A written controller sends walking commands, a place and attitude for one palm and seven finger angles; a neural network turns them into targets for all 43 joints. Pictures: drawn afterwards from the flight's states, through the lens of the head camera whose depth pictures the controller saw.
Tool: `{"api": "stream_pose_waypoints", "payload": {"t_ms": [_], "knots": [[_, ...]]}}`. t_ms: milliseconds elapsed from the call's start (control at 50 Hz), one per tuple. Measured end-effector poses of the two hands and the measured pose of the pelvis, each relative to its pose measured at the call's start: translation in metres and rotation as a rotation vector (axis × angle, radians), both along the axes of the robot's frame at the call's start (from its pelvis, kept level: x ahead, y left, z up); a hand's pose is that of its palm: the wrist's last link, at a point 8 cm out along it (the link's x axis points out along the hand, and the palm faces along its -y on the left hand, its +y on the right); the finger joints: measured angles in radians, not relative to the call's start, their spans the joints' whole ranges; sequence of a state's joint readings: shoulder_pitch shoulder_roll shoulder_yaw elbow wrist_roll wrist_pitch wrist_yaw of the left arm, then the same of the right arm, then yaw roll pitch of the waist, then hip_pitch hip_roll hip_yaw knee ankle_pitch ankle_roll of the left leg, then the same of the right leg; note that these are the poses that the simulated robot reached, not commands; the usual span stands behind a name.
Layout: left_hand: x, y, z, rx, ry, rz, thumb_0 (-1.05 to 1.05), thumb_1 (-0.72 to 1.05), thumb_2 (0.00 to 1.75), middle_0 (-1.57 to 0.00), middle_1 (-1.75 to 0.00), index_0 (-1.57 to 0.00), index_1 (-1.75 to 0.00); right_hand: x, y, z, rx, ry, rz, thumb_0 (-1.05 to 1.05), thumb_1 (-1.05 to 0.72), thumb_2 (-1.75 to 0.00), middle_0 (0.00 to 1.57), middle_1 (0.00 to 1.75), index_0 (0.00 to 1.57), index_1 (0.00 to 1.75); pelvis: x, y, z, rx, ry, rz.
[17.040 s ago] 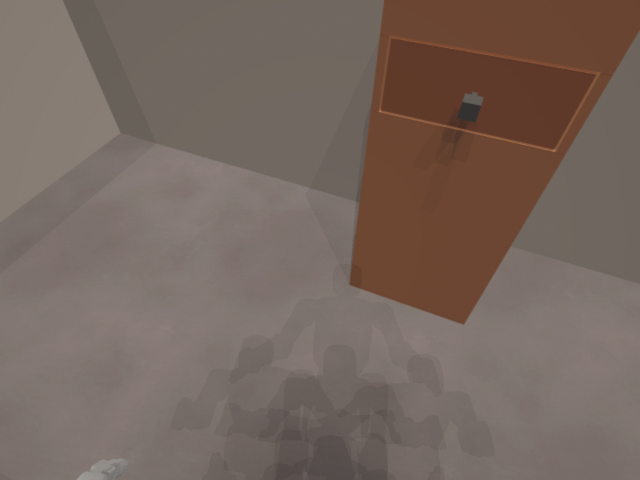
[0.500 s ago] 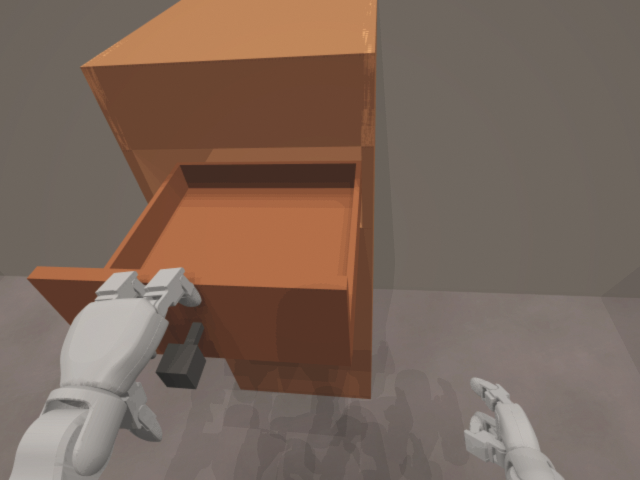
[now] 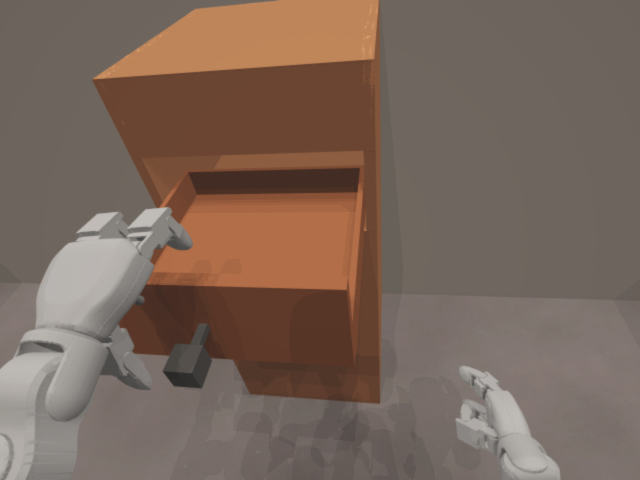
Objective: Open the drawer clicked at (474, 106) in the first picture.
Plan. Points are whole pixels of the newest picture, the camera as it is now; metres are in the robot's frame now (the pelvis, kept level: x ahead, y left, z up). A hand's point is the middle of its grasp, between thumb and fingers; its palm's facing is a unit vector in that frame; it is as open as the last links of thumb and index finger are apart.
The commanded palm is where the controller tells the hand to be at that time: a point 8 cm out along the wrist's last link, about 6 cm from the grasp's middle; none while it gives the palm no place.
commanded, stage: lift the hand off the handle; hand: left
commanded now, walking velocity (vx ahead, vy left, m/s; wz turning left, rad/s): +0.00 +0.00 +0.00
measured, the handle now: (194, 351) +0.24 +0.21 +0.06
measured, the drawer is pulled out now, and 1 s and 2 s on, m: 0.29 0.29 0.29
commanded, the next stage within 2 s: draw the hand back to the body in 0.20 s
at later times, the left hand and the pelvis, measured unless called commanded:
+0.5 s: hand (126, 296) +0.21 +0.22 +0.21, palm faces +0.22 -0.08 -0.97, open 13.8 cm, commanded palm +0.16 +0.22 +0.27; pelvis +0.00 +0.00 +0.00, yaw +0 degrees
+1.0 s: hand (119, 302) +0.19 +0.21 +0.22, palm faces +0.30 -0.62 -0.73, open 13.8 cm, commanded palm +0.15 +0.25 +0.26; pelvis +0.00 +0.00 +0.00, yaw +0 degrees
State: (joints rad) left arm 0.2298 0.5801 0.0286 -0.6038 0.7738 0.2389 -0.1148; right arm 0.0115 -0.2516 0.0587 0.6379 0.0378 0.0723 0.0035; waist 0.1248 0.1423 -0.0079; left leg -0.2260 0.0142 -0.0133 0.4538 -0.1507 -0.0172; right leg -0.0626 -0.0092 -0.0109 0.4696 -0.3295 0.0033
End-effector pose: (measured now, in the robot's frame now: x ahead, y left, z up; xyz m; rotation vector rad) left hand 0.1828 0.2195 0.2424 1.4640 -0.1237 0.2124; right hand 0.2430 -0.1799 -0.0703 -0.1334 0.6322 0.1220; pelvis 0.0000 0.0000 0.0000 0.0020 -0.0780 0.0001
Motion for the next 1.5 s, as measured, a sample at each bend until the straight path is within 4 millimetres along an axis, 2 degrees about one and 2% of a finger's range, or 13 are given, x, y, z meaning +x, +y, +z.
{"api": "stream_pose_waypoints", "payload": {"t_ms": [200, 360, 660, 920, 1000, 1040, 1100, 1180, 1300, 1400, 1500], "knots": [[0.006, -0.006, 0.019, -0.013, -0.055, -0.033, -0.01, -0.50, 0.30, -0.32, -1.20, -0.32, -1.20, 0.002, -0.003, 0.001, 0.004, -0.015, 0.001, 0.02, -0.91, -0.90, 0.20, 0.30, 0.20, 0.30, -0.003, -0.001, -0.001, 0.001, 0.003, 0.006], [0.005, -0.006, 0.013, -0.011, -0.029, -0.027, -0.01, -0.49, 0.30, -0.32, -1.20, -0.32, -1.20, -0.002, -0.002, -0.001, 0.017, -0.005, 0.009, 0.02, -0.91, -0.90, 0.20, 0.30, 0.20, 0.30, -0.002, -0.003, -0.001, 0.002, 0.009, 0.001], [-0.017, 0.011, 0.009, 0.024, 0.013, 0.017, -0.01, -0.49, 0.30, -0.32, -1.20, -0.32, -1.20, -0.003, -0.006, -0.005, -0.016, -0.003, 0.006, 0.02, -0.91, -0.90, 0.20, 0.30, 0.20, 0.30, -0.001, -0.002, -0.003, -0.003, 0.011, 0.013], [-0.020, 0.027, 0.006, 0.036, 0.023, 0.028, -0.01, -0.49, 0.30, -0.32, -1.20, -0.32, -1.20, -0.004, -0.003, -0.002, -0.029, -0.017, -0.002, 0.02, -0.91, -0.90, 0.20, 0.30, 0.20, 0.30, -0.002, 0.001, -0.004, -0.008, 0.013, 0.013], [-0.025, 0.024, 0.009, -0.540, -0.170, -0.187, -0.01, -0.48, 0.31, -0.32, -1.19, -0.33, -1.19, -0.014, -0.003, 0.005, -0.035, -0.080, -0.044, 0.02, -0.91, -0.90, 0.20, 0.30, 0.20, 0.30, -0.002, 0.003, -0.002, -0.017, -0.002, 0.000], [-0.027, 0.023, 0.012, -0.710, -0.289, -0.262, -0.01, -0.45, 0.32, -0.32, -1.17, -0.32, -1.17, -0.023, -0.005, 0.007, -0.050, -0.091, -0.071, 0.02, -0.91, -0.90, 0.20, 0.30, 0.20, 0.30, 0.001, 0.002, -0.001, -0.017, -0.004, -0.010], [-0.026, 0.027, 0.018, -0.838, -0.440, -0.320, -0.01, -0.39, 0.35, -0.31, -1.14, -0.32, -1.13, -0.038, -0.012, 0.007, -0.081, -0.073, -0.107, 0.02, -0.90, -0.90, 0.20, 0.30, 0.20, 0.30, 0.006, 0.001, 0.000, -0.016, -0.010, -0.019], [-0.016, 0.038, 0.018, -0.910, -0.531, -0.319, -0.01, -0.29, 0.39, -0.30, -1.07, -0.30, -1.06, -0.056, -0.024, 0.001, -0.115, -0.019, -0.152, 0.02, -0.90, -0.90, 0.20, 0.30, 0.20, 0.30, 0.012, 0.001, 0.002, -0.013, -0.014, -0.029], [-0.002, 0.041, 0.008, -0.921, -0.467, -0.294, -0.01, -0.10, 0.47, -0.28, -0.94, -0.28, -0.94, -0.070, -0.043, -0.005, -0.145, 0.032, -0.212, 0.02, -0.90, -0.90, 0.20, 0.30, 0.20, 0.30, 0.020, 0.004, 0.003, -0.010, -0.004, -0.045], [0.000, 0.037, 0.011, -0.876, -0.428, -0.305, -0.01, 0.07, 0.55, -0.27, -0.83, -0.27, -0.83, -0.066, -0.049, -0.006, -0.145, 0.029, -0.239, 0.02, -0.90, -0.90, 0.20, 0.30, 0.20, 0.30, 0.024, 0.006, 0.003, -0.009, 0.006, -0.050], [0.000, 0.042, 0.017, -0.842, -0.440, -0.279, -0.01, 0.24, 0.62, -0.26, -0.72, -0.26, -0.72, -0.054, -0.046, -0.005, -0.123, 0.014, -0.240, 0.02, -0.90, -0.90, 0.20, 0.30, 0.20, 0.30, 0.026, 0.006, 0.003, -0.007, 0.013, -0.050]]}}
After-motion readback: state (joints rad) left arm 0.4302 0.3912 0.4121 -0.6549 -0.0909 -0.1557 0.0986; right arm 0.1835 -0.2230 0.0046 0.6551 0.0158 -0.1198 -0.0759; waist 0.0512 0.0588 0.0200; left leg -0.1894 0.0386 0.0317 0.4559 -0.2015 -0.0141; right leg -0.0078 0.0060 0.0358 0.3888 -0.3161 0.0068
